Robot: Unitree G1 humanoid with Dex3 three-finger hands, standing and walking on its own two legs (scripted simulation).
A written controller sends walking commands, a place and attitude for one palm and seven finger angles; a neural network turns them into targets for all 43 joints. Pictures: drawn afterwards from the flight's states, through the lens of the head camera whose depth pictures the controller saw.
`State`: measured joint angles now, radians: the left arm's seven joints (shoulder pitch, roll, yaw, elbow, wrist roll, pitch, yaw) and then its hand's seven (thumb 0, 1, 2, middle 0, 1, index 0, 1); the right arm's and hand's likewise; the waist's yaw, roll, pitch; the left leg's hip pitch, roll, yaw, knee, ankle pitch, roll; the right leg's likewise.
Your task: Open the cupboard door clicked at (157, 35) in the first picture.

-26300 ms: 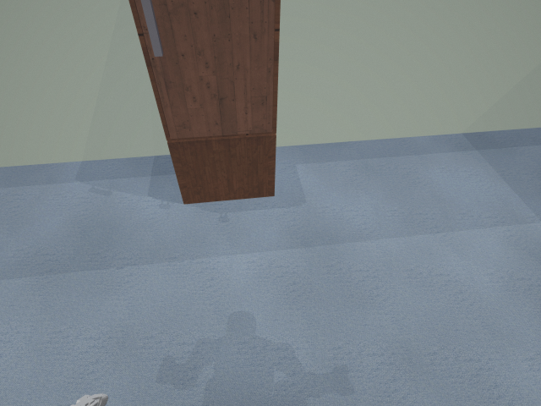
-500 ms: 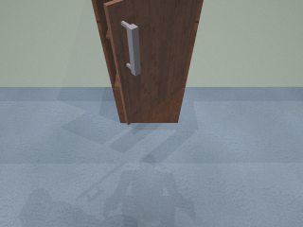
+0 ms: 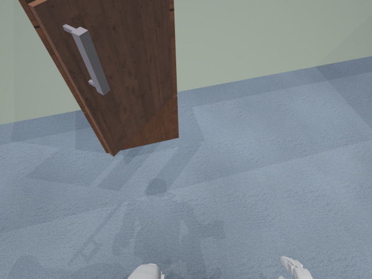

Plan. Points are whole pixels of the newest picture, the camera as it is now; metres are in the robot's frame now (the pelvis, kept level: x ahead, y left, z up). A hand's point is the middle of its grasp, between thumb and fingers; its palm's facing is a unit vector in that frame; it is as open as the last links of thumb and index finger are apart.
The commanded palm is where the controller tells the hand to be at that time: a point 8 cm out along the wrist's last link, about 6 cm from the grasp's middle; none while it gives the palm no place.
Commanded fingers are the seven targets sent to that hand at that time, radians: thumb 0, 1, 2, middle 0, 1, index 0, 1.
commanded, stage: walk to a spot facing it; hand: left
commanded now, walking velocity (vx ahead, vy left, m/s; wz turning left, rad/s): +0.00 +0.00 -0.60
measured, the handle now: (87, 61) +0.56 +0.31 +0.10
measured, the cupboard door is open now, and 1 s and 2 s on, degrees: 41 41 41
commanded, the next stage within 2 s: none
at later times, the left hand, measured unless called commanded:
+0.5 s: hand (121, 262) +0.16 +0.18 -0.17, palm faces -0.28 -0.92 -0.27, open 7.4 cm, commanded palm none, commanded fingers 0.00 0.90 0.90 -0.20 -0.30 -0.20 -0.30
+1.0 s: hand (159, 243) +0.21 +0.09 -0.16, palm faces -0.54 -0.80 -0.26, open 7.4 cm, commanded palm none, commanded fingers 0.00 0.90 0.90 -0.20 -0.30 -0.20 -0.30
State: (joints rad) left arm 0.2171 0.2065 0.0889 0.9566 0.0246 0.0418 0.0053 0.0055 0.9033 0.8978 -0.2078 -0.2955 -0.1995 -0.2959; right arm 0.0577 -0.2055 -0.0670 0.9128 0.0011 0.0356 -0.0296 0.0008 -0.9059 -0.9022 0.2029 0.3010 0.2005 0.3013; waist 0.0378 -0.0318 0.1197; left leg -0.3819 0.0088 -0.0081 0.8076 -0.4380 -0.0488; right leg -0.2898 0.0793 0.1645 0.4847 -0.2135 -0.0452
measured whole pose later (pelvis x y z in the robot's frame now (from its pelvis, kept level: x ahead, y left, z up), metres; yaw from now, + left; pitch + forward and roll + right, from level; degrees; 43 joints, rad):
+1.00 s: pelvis +0.01 -0.02 -0.01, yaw -35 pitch +0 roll +0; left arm 0.16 0.21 0.07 0.91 0.02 0.02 -0.01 0.01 0.91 0.90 -0.20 -0.29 -0.20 -0.30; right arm 0.22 -0.24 -0.06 0.95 -0.02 0.06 0.00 0.00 -0.90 -0.90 0.21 0.30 0.20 0.30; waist -0.01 0.04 0.11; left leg -0.44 0.11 0.06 1.03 -0.47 -0.06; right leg -0.28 0.01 -0.03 0.58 -0.32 -0.04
